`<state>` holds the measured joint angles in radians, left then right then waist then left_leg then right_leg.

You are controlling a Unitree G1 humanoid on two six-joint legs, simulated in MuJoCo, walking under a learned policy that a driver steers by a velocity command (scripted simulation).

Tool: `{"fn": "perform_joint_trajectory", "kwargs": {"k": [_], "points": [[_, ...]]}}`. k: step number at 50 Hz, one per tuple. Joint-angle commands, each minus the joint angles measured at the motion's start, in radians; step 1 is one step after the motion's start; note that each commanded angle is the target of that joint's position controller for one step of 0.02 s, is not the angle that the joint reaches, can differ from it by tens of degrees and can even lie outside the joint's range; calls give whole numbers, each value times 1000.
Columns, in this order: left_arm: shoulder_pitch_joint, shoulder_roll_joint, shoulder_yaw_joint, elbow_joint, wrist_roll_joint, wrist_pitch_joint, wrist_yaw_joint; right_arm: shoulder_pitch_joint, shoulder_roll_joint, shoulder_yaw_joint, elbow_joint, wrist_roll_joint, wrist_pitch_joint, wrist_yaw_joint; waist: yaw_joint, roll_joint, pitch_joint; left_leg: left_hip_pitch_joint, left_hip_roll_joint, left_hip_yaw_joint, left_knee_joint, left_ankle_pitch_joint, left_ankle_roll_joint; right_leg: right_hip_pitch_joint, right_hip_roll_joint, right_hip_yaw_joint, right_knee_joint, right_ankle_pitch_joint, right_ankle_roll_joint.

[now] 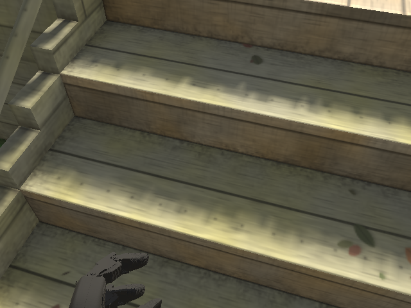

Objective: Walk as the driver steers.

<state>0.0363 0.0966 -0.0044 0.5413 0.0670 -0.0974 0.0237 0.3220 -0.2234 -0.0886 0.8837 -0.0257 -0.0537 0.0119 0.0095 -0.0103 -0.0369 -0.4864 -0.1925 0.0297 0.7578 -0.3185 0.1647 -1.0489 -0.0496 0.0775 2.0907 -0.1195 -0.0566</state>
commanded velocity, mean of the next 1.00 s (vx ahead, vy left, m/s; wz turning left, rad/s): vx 0.13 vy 0.00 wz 0.43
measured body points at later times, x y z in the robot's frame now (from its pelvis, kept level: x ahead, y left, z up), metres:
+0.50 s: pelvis +0.23 -0.03 +0.17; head +0.27 -0.02 +0.61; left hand +0.29 +0.26 +0.06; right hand +0.50 -0.22 +0.09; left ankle +0.20 +0.09 -0.37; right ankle +0.31 -0.10 -0.53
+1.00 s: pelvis +0.32 +0.01 +0.20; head +0.31 +0.01 +0.65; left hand +0.36 +0.27 +0.09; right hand +0.52 -0.11 +0.10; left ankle +0.32 +0.13 -0.53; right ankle +0.33 -0.11 -0.53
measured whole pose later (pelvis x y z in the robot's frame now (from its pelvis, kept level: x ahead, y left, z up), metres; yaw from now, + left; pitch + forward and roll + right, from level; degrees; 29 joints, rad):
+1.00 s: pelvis +0.32 +0.01 +0.20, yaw +24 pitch +1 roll +1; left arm 0.22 0.13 0.04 0.72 0.00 0.02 0.02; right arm 0.28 -0.08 0.01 0.61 -0.03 -0.04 -0.03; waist -0.02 -0.02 -0.05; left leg -0.33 -0.02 0.07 0.50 -0.18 0.03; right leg -0.22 -0.03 -0.01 0.59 -0.35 0.02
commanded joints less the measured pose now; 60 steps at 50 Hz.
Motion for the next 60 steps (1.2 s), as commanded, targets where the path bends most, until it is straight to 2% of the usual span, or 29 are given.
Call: {"fn": "perform_joint_trajectory", "kwargs": {"k": [1,2,4,8,10,12,13,14,15,16,17,19,21,24,27,30,32,35,36,37,38,41,43,47,50,51,52,57,60], "points": [[-29,-26,-29,-45,6,27,9,109,-30,9,11,-4,-62,25,-8,19,37,119,219,-349,-336,381,-47,-279,3,-122,140,-80,-5],[-61,-64,-44,-44,2,28,13,143,-26,10,34,-3,-69,24,-21,87,24,193,239,-381,-329,350,-22,-385,8,-125,269,-122,-19],[-174,-87,-61,-100,4,23,10,185,-44,5,48,10,-73,10,-33,30,61,221,234,-399,-350,283,-38,-475,8,-107,193,-171,-22],[-438,-84,-83,-226,-6,34,-10,232,-114,-32,24,22,-25,-72,-109,19,-36,254,296,-407,-624,867,-7,-60,43,-221,-454,-215,-6],[-199,-58,-60,-121,-29,51,12,151,-105,-41,-28,10,-5,-78,-2,113,-226,379,280,-217,-485,1541,-72,294,117,-233,-670,-199,-65],[96,93,1,-29,-84,71,41,-18,-210,-79,-134,17,-29,-62,150,221,-384,485,324,-262,-255,1949,-96,589,129,-132,-926,-207,-69],[184,170,32,8,-70,58,49,-74,-228,-84,-163,52,-59,-32,207,172,-423,502,309,-244,-78,1877,-94,722,134,-109,-1161,-177,-76],[228,224,66,29,-51,47,45,-118,-159,-78,-210,55,-85,1,232,-3,-442,284,173,-184,318,954,-127,936,-76,128,-1328,-20,-166],[118,232,71,29,-26,62,55,-24,-65,-60,-256,31,-67,17,99,-300,-448,-30,-3,-165,904,-1,-213,951,-374,681,-1585,490,-379],[38,159,65,16,-55,67,59,49,-36,-44,-263,-22,-41,8,32,-178,-383,-133,39,-216,1086,8,-168,853,-354,729,-1619,304,-369],[-26,76,52,43,-68,61,72,44,2,-34,-276,-36,4,-8,-34,4,-189,-220,92,-172,1099,101,-157,733,-302,543,-1543,8,-317],[49,15,39,127,-54,50,94,-16,15,-12,-307,-51,41,-39,-67,117,47,-343,139,-163,1054,125,-142,577,-231,282,-1511,-94,-206],[58,34,42,160,-27,6,72,-12,27,11,-314,-52,68,-53,-87,45,61,-384,128,-142,1111,69,-133,553,-231,170,-1572,-125,-163],[102,98,53,209,-31,-13,50,-46,48,33,-366,-37,94,-63,-142,-32,83,-418,169,-173,887,100,-150,549,-177,-8,-1591,68,-101],[133,190,71,186,-31,15,66,-90,-35,16,-386,-50,118,-50,-120,-113,-19,-399,177,-81,688,178,-219,710,-190,-110,-1590,326,-147],[147,227,84,131,-35,58,85,-129,-26,31,-376,29,100,15,-42,-176,-88,-71,202,55,192,-3,-224,748,-149,-188,-1709,47,-115],[125,266,98,101,-22,82,75,-133,-35,20,-385,35,107,30,-35,-200,-106,47,229,42,128,24,-179,758,-215,-138,-1727,-72,-86],[224,238,91,154,-24,103,33,-65,-11,26,-330,15,54,5,-17,-18,-54,234,164,114,-297,123,-144,791,-154,-198,-1536,-83,-35],[275,205,86,169,-32,101,19,-49,-20,19,-346,-6,18,5,-21,77,-39,316,239,-12,-299,169,-154,707,-118,-213,-1390,-120,-9],[264,140,68,110,-72,92,-8,-43,-68,28,-369,-33,-7,0,-18,320,-61,386,498,-327,-344,571,-87,548,-16,-244,-1197,-365,75],[274,150,73,115,-113,104,-8,-37,-47,30,-394,-21,4,-22,-77,375,-192,331,566,-407,-428,574,70,634,14,-164,-1071,-491,104],[216,103,69,125,-75,117,-13,-73,12,68,-380,-24,8,-53,-37,167,-66,199,482,-317,-472,297,68,632,4,-71,-940,-416,114],[221,118,81,128,-54,121,-7,-94,27,73,-382,-14,4,-57,-18,131,-37,184,432,-238,-456,311,45,650,12,-78,-957,-383,115],[230,66,56,123,-73,113,-1,-50,22,75,-331,-11,3,-56,-2,127,-43,268,358,-135,-398,421,-5,751,25,-109,-1417,-351,99],[304,102,58,181,-49,111,-3,37,36,56,-292,2,-6,-27,-38,104,32,121,325,-168,-428,-22,-90,923,-5,-17,-1712,-61,46],[273,123,56,160,-43,96,-2,30,46,55,-291,-2,-20,-14,-50,68,61,32,300,-127,-406,-45,-113,958,-76,38,-1728,7,28],[264,132,65,172,-56,93,-5,19,56,54,-297,15,-23,-6,-56,-128,80,91,274,-77,-423,40,-129,842,-44,-11,-1706,-128,7],[233,87,57,152,-66,61,-19,-19,19,25,-250,10,-16,-37,-36,-70,80,161,261,-19,-345,132,-143,832,-19,15,-1811,-243,-31],[241,114,64,141,-51,49,-9,-15,63,34,-229,25,-16,-26,-20,-69,75,116,232,33,-288,119,-145,887,-71,78,-1841,-208,-57]]}}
